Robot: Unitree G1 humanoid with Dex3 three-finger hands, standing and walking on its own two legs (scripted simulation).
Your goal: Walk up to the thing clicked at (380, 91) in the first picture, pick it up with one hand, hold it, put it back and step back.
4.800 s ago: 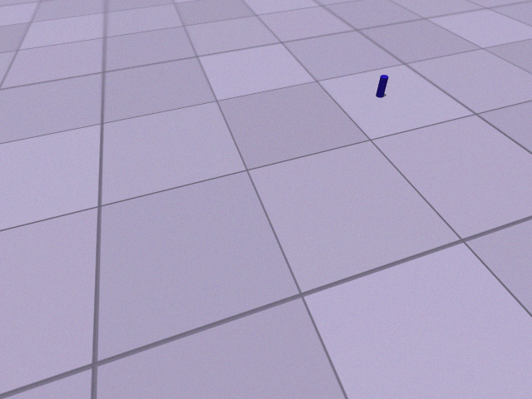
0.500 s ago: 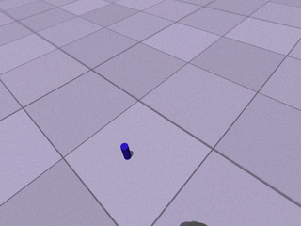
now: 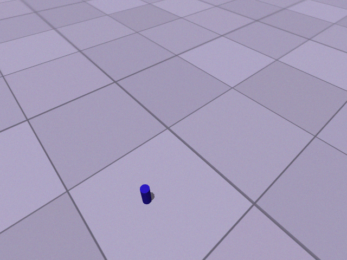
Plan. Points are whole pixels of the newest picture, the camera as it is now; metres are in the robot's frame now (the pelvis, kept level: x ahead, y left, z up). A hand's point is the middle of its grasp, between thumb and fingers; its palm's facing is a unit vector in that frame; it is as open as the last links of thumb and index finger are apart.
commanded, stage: walk up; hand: left
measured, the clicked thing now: (145, 194) +0.58 +0.20 -0.68
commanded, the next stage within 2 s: none
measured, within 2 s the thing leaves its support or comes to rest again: neither
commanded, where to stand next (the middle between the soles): +0.25 -0.01 m, yaw -1 degrees
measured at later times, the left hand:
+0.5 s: hand (91, 235) +0.21 +0.25 -0.12, palm faces -0.04 -0.89 -0.45, open 7.4 cm
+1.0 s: hand (93, 234) +0.22 +0.26 -0.16, palm faces -0.02 -0.94 -0.33, open 7.4 cm
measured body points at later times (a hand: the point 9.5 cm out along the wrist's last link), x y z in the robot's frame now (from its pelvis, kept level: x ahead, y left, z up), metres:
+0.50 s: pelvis +0.12 -0.03 +0.00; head +0.14 -0.06 +0.44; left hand +0.21 +0.29 -0.09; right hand +0.16 -0.35 -0.14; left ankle +0.10 +0.11 -0.69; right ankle +0.20 -0.15 -0.72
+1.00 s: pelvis +0.15 +0.00 +0.00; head +0.16 +0.02 +0.45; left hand +0.22 +0.31 -0.14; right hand +0.23 -0.31 -0.11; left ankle +0.20 +0.12 -0.72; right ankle +0.19 -0.15 -0.72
